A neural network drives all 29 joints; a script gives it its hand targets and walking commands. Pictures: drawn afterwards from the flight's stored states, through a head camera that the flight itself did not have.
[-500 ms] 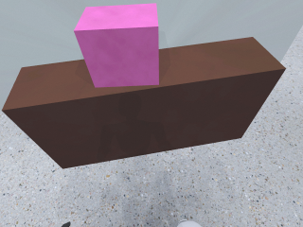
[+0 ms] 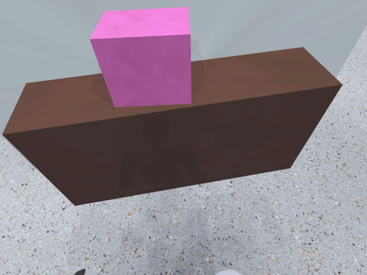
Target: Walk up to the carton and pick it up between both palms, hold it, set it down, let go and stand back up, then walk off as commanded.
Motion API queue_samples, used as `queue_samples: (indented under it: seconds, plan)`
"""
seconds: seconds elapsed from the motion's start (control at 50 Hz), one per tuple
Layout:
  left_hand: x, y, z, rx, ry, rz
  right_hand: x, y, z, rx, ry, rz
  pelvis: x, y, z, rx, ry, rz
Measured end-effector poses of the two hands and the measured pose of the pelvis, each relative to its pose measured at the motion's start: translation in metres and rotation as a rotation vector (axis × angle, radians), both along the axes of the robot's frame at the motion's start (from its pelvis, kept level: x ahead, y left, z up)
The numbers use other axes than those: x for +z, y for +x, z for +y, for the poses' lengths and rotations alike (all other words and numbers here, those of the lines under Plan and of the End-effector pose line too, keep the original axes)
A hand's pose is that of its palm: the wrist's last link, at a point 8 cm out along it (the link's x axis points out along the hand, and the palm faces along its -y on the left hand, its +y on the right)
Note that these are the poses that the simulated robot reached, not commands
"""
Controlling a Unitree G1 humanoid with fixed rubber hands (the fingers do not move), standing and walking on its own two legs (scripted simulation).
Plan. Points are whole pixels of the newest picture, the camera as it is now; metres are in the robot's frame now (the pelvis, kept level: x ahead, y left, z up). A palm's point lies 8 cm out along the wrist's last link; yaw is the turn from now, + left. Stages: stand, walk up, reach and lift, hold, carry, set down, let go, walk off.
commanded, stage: stand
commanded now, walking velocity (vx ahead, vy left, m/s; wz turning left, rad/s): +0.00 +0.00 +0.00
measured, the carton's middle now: (149, 59) +0.84 +0.12 +0.03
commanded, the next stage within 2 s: none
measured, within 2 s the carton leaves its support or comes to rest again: neither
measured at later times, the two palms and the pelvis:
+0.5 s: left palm out of the picture +0.10 +0.28 -0.11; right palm out of the picture +0.04 -0.29 -0.12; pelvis -0.01 +0.00 +0.00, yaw +0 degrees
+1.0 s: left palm out of the picture +0.10 +0.28 -0.11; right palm out of the picture +0.04 -0.29 -0.11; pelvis -0.01 +0.00 +0.00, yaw +0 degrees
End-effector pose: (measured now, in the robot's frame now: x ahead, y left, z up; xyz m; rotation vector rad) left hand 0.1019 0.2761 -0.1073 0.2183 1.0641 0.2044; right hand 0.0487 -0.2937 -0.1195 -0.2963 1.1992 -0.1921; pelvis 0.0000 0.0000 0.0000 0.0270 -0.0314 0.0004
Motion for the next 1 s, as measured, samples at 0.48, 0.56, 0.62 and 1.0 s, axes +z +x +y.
queue_samples:
  seconds: [0.48,0.56,0.62,1.0]
  plan:
    - [0.0013,-0.0039,-0.0010,-0.002,-0.006,-0.007,0.0038,-0.0070,-0.0009,-0.003,-0.003,0.001,0.0023,-0.0057,0.0001,-0.002,-0.001,0.004]
    - [0.0013,-0.0042,-0.0010,-0.002,-0.007,-0.008,0.0043,-0.0073,-0.0009,-0.004,-0.004,0.000,0.0024,-0.0061,0.0003,-0.002,-0.001,0.004]
    - [0.0012,-0.0043,-0.0010,-0.002,-0.008,-0.008,0.0047,-0.0075,-0.0009,-0.004,-0.005,0.000,0.0025,-0.0063,0.0004,-0.002,-0.001,0.004]
    - [0.0011,-0.0039,-0.0008,-0.002,-0.012,-0.014,0.0067,-0.0073,-0.0008,-0.005,-0.009,-0.006,0.0030,-0.0069,0.0012,-0.002,-0.002,0.006]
